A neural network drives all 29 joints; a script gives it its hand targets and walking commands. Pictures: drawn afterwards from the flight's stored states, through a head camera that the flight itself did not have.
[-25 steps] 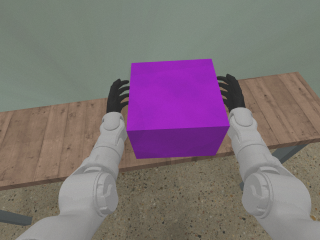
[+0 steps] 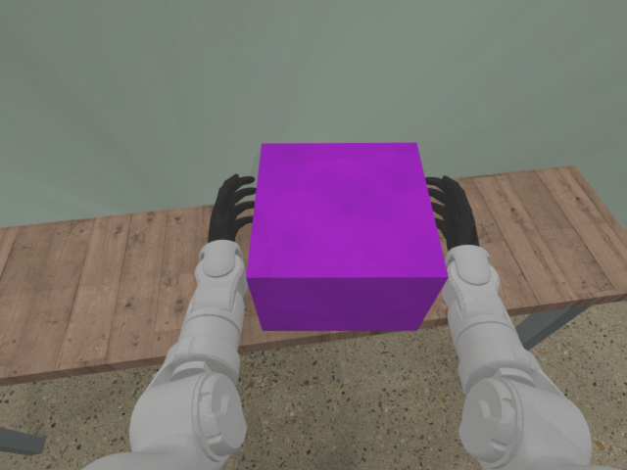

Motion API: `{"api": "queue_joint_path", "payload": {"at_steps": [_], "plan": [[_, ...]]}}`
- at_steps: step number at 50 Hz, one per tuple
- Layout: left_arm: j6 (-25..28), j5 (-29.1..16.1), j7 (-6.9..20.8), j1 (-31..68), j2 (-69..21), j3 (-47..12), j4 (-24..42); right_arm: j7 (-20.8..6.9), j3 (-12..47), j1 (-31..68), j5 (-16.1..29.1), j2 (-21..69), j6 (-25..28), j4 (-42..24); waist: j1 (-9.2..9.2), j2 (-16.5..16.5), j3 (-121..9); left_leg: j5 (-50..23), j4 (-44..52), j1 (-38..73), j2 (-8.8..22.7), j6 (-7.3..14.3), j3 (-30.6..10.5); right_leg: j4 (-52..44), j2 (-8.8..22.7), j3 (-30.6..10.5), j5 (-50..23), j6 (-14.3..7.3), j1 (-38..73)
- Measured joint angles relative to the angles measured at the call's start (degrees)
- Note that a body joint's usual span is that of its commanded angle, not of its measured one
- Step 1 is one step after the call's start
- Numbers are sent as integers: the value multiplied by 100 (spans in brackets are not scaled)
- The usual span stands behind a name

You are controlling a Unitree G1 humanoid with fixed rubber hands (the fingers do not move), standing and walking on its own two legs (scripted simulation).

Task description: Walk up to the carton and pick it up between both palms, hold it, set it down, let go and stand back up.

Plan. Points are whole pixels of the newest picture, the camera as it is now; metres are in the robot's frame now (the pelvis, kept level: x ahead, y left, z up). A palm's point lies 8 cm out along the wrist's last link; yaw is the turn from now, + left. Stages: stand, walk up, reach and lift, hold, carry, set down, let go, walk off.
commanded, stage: reach and lift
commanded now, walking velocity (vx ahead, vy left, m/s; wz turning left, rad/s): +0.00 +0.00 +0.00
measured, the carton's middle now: (339, 237) +0.42 +0.02 +0.02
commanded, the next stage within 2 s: none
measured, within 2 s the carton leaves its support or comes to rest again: leaves its support in 0.70 s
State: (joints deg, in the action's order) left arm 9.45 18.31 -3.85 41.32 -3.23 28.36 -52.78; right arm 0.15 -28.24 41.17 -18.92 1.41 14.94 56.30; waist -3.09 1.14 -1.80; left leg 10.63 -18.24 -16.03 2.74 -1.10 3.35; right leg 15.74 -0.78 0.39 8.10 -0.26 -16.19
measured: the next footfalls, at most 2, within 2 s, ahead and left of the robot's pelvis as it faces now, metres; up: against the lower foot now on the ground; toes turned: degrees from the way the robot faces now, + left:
none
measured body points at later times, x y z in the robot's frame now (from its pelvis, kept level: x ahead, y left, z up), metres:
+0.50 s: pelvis +0.00 +0.00 +0.00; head +0.06 +0.02 +0.45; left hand +0.41 +0.18 +0.05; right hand +0.42 -0.13 +0.05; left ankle -0.03 +0.12 -0.75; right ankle -0.01 -0.12 -0.75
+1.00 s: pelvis -0.03 -0.01 +0.00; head +0.03 +0.02 +0.45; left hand +0.37 +0.19 +0.06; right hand +0.40 -0.12 +0.07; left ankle -0.03 +0.12 -0.75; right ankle -0.01 -0.12 -0.75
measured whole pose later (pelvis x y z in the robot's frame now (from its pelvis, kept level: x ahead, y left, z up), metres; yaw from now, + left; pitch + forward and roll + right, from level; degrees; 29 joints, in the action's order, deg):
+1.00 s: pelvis -0.03 -0.01 +0.00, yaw +3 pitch +11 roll -1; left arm 17.4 19.1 -4.5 41.5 -3.2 28.3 -54.6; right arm 4.0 -30.6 43.4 -22.9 -0.8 30.9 67.0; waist -3.0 3.1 -5.2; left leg 6.1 -16.2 -21.3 2.8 -1.1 3.1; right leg 13.3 -0.2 3.9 4.5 -0.9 -20.1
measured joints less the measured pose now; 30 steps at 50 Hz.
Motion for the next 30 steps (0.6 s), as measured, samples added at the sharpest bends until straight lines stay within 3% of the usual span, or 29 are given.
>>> {"api": "queue_joint_path", "payload": {"at_steps": [30], "plan": [[-218, 69, 41, -140, -117, -67, 444, 13, 58, -119, -31, 10, 85, -160, 70, 59, -66, -69, 52, -118, 11, 3, 24, -106, 27, 148, -53, -11, -48]]}}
